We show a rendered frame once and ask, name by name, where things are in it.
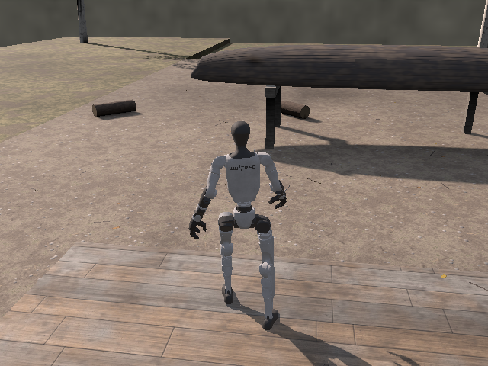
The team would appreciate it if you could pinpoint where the robot right hand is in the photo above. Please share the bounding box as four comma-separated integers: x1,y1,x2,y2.
269,195,287,209

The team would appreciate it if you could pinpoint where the robot left upper arm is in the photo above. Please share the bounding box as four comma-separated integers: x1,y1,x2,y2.
204,155,226,199

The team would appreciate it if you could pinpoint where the left robot foot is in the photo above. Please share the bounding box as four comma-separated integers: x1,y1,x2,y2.
222,284,233,304

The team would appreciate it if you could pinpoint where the robot right upper arm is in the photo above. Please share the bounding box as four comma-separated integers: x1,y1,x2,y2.
258,152,282,192

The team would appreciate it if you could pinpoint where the right robot forearm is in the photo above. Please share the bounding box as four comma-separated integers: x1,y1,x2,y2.
275,180,286,199

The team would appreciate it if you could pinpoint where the left robot forearm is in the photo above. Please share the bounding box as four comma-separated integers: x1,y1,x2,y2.
192,186,211,222

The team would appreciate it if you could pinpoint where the robot left hand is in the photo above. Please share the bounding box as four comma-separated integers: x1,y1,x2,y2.
189,218,207,239

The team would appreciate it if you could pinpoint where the humanoid robot head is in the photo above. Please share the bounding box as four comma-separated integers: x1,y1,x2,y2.
229,121,255,159

